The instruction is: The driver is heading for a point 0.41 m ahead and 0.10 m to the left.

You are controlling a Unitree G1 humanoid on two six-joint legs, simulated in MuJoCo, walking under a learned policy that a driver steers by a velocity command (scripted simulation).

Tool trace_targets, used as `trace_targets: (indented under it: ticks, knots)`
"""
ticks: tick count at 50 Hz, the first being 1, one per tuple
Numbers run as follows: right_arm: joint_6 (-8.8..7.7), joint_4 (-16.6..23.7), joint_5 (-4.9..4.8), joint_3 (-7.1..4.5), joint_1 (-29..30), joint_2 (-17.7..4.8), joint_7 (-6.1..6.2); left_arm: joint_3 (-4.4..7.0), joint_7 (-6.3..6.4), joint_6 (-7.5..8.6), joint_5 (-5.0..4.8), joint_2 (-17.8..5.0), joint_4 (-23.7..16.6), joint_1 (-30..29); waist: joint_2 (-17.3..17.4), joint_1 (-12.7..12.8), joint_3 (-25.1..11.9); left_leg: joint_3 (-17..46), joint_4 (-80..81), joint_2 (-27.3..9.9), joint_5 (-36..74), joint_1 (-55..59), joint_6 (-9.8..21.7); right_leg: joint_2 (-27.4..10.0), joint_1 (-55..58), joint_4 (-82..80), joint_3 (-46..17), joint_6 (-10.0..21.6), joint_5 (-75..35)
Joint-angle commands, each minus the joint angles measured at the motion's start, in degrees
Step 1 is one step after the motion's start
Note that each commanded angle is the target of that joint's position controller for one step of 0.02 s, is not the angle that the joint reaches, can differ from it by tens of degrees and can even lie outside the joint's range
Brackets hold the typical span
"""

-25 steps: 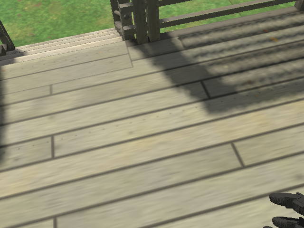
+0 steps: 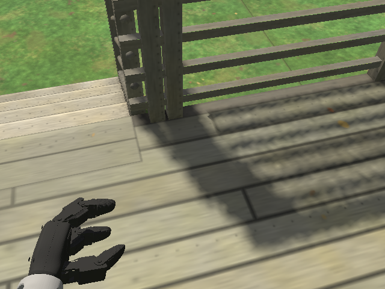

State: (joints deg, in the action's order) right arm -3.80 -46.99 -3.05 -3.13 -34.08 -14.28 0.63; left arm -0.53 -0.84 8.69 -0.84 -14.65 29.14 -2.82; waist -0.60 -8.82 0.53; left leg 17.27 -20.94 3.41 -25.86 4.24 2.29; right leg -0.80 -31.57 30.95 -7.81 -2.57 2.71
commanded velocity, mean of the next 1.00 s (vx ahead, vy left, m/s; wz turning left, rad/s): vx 0.46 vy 0.00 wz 0.41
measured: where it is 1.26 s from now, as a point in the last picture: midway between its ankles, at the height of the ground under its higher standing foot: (157, 272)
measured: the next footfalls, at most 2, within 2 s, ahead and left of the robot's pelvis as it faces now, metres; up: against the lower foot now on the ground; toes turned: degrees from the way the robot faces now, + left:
right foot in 0.02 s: +0.20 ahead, -0.17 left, +0.00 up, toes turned +8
left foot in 0.44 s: +0.54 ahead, +0.18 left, +0.00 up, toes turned +21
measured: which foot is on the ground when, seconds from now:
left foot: down 0.00-0.04, up 0.06-0.42, down 0.44-1.00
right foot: up 0.00-0.00, down 0.02-0.44, up 0.46-0.84, down 0.86-1.00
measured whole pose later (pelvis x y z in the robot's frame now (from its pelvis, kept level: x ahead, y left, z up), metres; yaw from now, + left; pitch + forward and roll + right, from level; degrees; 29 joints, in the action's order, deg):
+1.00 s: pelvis +0.52 +0.07 +0.01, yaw +25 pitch -1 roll +0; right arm -0.2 -48.2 1.1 0.0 -11.1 -14.5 -1.0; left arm -0.1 1.0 -0.4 1.5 -13.9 43.8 12.4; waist 0.3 -0.4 0.6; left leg 2.0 -29.8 3.6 -13.5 -15.4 2.0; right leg -1.9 -16.4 30.4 -2.3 -2.3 13.1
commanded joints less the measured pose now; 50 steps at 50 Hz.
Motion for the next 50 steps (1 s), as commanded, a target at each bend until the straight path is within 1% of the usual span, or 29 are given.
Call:
trace_targets:
  ticks: [1, 2, 3, 4, 6, 7, 8, 10, 14, 16, 18, 21, 22, 23, 24, 25, 26, 27, 29, 34, 35, 38, 41, 43, 44, 45, 46, 47, 50]
  knots:
    - [-0.52, 6.9, 1.44, -1.81, 10.3, -9.0, -0.50, 6.05, 1.78, -0.36, -1.03, -10.9, 0.6, 19.6, 4.5, 18.4, -8.2, 3.5, -20.1, -4.0, 29.5, -27.6, 2.3, -1.9, 41.5, 2.7, 1.5, 2.7, 5.8]
    - [-0.61, 8.7, 4.00, 0.20, 8.7, -2.4, -0.52, 7.20, 2.44, -1.26, -0.73, -15.2, 2.6, 33.2, -6.0, 20.9, -19.7, -0.8, -41.4, -0.4, 9.5, -36.1, 1.3, -13.7, 57.8, 2.5, -12.4, 6.0, 21.5]
    - [-1.37, 11.4, -1.35, 1.89, 0.8, 0.8, -0.40, 7.49, 0.96, -1.40, 1.06, -18.8, 4.2, 32.3, -31.7, 14.4, -26.2, -5.6, -59.3, 0.3, -4.1, -49.9, 0.4, -26.4, 63.1, -13.7, -48.4, 14.6, 43.3]
    - [-0.82, 9.5, -2.43, 0.97, 4.8, -4.5, 0.35, 6.66, 0.95, -1.67, 0.73, -12.5, 2.8, 27.9, -19.9, 15.9, -15.5, -7.1, -64.6, -4.3, 1.7, -55.8, 0.1, -23.5, 55.7, -17.2, -46.6, 13.6, 50.2]
    - [0.05, 10.8, 0.00, 0.53, 15.3, -6.1, -0.03, 5.51, 1.23, -2.42, 1.43, -7.9, 4.7, 23.8, -4.0, 15.1, -2.9, -10.5, -63.0, -8.7, 8.2, -54.8, 0.4, -19.7, 41.2, -15.1, -24.8, 11.7, 25.1]
    - [0.46, 11.9, 0.99, 0.20, 18.0, -5.7, -0.45, 5.08, 1.18, -2.45, 2.29, -6.2, 5.9, 22.0, -2.8, 13.4, 0.2, -10.2, -60.0, -10.3, 9.3, -52.6, 0.6, -17.4, 35.1, -15.7, -18.0, 11.6, 17.4]
    - [1.26, 12.6, 0.55, 0.12, 18.8, -4.7, -1.05, 4.77, 1.18, -2.31, 2.53, -4.8, 6.9, 20.4, -4.7, 11.6, 2.2, -9.9, -58.2, -11.8, 8.8, -50.5, 0.7, -16.0, 31.0, -16.5, -12.2, 11.0, 12.6]
    - [2.86, 14.2, -0.08, 0.71, 21.0, -2.4, -1.63, 4.56, 0.86, -2.03, 1.14, -3.1, 8.6, 18.5, -5.0, 9.9, 4.2, -10.7, -55.6, -13.3, 7.5, -51.5, 0.8, -15.3, 28.2, -18.4, -4.0, 10.1, 5.4]
    - [2.29, 17.1, 1.94, 1.71, 26.0, -2.5, -3.12, 5.52, 1.41, -1.61, 0.53, -7.8, 9.5, 13.5, -0.8, 7.3, 9.0, -13.1, -38.0, -12.5, 19.8, -47.0, -0.5, -12.9, 20.4, -22.1, 9.2, 9.2, -9.4]
    - [0.82, 16.9, 3.01, 1.61, 29.3, -3.1, -4.49, 6.14, 1.86, -1.44, 0.48, -11.0, 10.6, 16.0, 2.4, 9.1, 7.9, -19.5, -24.0, -7.4, 29.5, -34.9, -0.2, -10.1, 18.1, -22.1, 14.4, 7.8, -18.7]
    - [0.19, 17.0, 2.86, 0.59, 28.7, -5.4, -5.18, 7.13, 1.75, -1.24, -0.16, -16.0, 12.3, 19.7, -0.7, 7.9, 4.3, -21.5, -18.9, -2.5, 30.5, -26.6, 1.6, -11.6, 23.4, -18.3, 14.9, 7.5, -34.6]
    - [1.47, 12.8, 3.48, -2.96, 11.9, -12.8, -3.57, 6.96, 1.77, -2.29, -1.60, -17.0, 12.6, 19.7, -1.2, -3.1, -6.3, -19.1, -11.1, 0.3, 35.2, -3.0, 6.3, -10.0, 23.0, 9.6, 16.2, 4.2, -42.0]
    - [2.13, 11.6, 3.48, -3.28, 10.2, -16.7, -2.34, 5.18, 1.59, -2.48, 0.47, -10.4, 11.5, 23.6, 10.6, 0.2, -10.2, -8.4, -14.8, -8.9, 60.2, 10.0, 8.5, -3.1, 11.9, 31.7, 16.3, 1.3, 8.7]
    - [1.67, 15.7, 5.62, -1.86, 15.1, -19.2, -1.88, 3.09, 0.96, -2.18, 2.02, -6.6, 12.4, 35.7, 20.3, 8.1, -24.1, 15.5, -18.3, -24.7, 89.1, 21.8, 19.6, 2.1, 1.0, 54.5, 7.2, -0.8, 40.1]
    - [1.64, 17.1, 5.88, -1.76, 15.9, -16.4, -2.48, 3.78, 0.68, -2.19, 0.56, -13.7, 13.6, 34.7, 9.4, 3.5, -34.6, 20.2, -12.2, -27.5, 79.1, 21.1, 23.7, 1.2, 0.9, 58.9, -1.0, -1.1, 36.6]
    - [1.27, 15.6, 5.24, -2.02, 17.4, -16.2, -3.08, 3.86, 0.88, -2.87, -0.94, -14.3, 12.1, 28.2, 4.5, 3.5, -27.7, 16.6, -7.1, -24.2, 63.6, 12.9, 22.0, -0.3, -1.6, 57.2, 1.2, -1.2, 31.7]
    - [0.58, 15.0, 3.47, -1.58, 21.4, -14.2, -3.23, 3.64, 1.96, -3.67, -0.45, -13.3, 10.8, 24.4, -1.0, 5.7, -17.1, 11.3, -4.7, -20.7, 54.6, 2.1, 18.2, -3.0, -4.0, 51.0, 2.7, -1.5, 26.6]
    - [-0.05, 14.4, 3.12, -0.96, 23.5, -12.5, -2.89, 3.43, 2.79, -4.78, 0.41, -12.3, 11.2, 23.9, -2.7, 7.7, -11.7, 8.3, -2.7, -19.6, 51.7, -6.9, 16.7, -4.4, -2.4, 48.3, 3.3, -1.7, 23.7]
    - [-0.63, 13.2, 4.42, -0.36, 25.6, -10.7, -3.14, 3.70, 3.47, -6.60, 0.69, -12.1, 11.2, 25.3, 0.2, 10.7, -8.1, 2.1, 0.4, -16.6, 53.6, -18.6, 14.8, -5.3, 5.2, 43.7, 2.7, -1.4, 21.6]
    - [-0.63, 9.4, 4.56, 0.24, 28.5, -8.5, -2.20, 2.35, 3.51, -7.43, 1.85, -6.8, 9.9, 22.7, 2.3, 12.0, -10.1, -8.8, 1.9, -13.0, 58.7, -22.8, 14.1, -5.1, 10.7, 25.7, 3.7, -2.8, 14.4]
    - [-0.18, 8.3, 3.95, 0.28, 27.2, -8.0, -2.06, 2.25, 3.27, -7.48, 1.53, -5.7, 10.3, 21.6, 2.3, 11.4, -10.8, -9.7, 1.9, -12.4, 55.6, -21.8, 13.0, -4.9, 11.9, 21.2, 3.6, -2.8, 11.0]
    - [0.67, 6.3, 4.58, 0.34, 26.0, -8.5, -2.47, 2.17, 2.83, -8.52, 0.95, -6.0, 10.3, 17.3, 4.4, 9.2, -7.8, -8.8, 3.5, -12.3, 37.1, -23.1, 11.7, -3.8, 15.3, 11.3, 3.8, -2.5, 6.5]
    - [1.23, 4.8, 4.28, 0.98, 26.3, -7.6, -3.10, 2.63, 2.59, -8.81, 1.52, -6.8, 10.0, 15.7, 6.1, 9.6, -4.2, -6.2, 2.5, -11.7, 18.3, -25.0, 9.5, -2.4, 20.1, 0.4, 4.6, -0.3, 5.3]
    - [1.24, 3.1, 4.41, 1.89, 22.8, -5.7, -3.07, 2.53, 2.37, -8.95, 3.06, -8.3, 9.5, 15.0, 3.4, 9.0, -2.4, -5.8, 0.4, -8.2, 7.9, -27.1, 4.3, -6.1, 24.7, -5.9, 1.2, 1.9, -5.0]
    - [1.14, 1.7, 4.83, 1.62, 17.7, -6.4, -3.06, 3.02, 2.45, -9.16, 3.16, -11.1, 9.2, 14.2, -1.8, 6.1, -2.1, -7.7, -0.9, -4.9, 1.4, -29.4, 2.2, -8.7, 26.3, -4.4, -0.2, 3.7, -7.9]
    - [1.55, 1.2, 4.31, 1.62, 17.1, -6.3, -2.58, 3.32, 2.15, -9.30, 2.83, -10.7, 10.3, 13.9, -5.6, 5.9, -1.8, -11.2, -1.0, -3.0, 2.6, -25.5, 0.8, -7.0, 20.5, -5.4, 0.9, 4.5, 5.3]
    - [2.15, 1.4, 4.25, 1.49, 20.8, -7.4, -2.05, 2.76, 1.67, -9.19, 2.82, -8.0, 10.6, 13.9, -3.8, 7.8, 0.3, -11.5, -1.7, -2.9, 4.0, -23.0, 0.2, -4.7, 16.3, -7.4, 1.6, 3.8, 13.1]
    - [2.69, 1.7, 3.85, 1.32, 23.2, -7.6, -1.54, 2.37, 1.58, -9.12, 3.31, -7.0, 10.9, 13.5, -3.1, 8.2, 1.0, -11.6, -1.9, -3.3, 4.9, -22.4, 0.2, -3.7, 14.9, -8.0, 2.2, 2.7, 14.2]
    - [3.95, 1.1, 4.21, 1.80, 22.5, -5.9, -0.84, 1.69, 1.99, -7.54, 1.81, -4.7, 12.1, 14.3, -4.1, 7.7, -0.6, -11.9, -3.8, -3.3, 10.1, -20.0, 0.3, -3.7, 16.3, -6.8, 2.9, 2.5, 8.9]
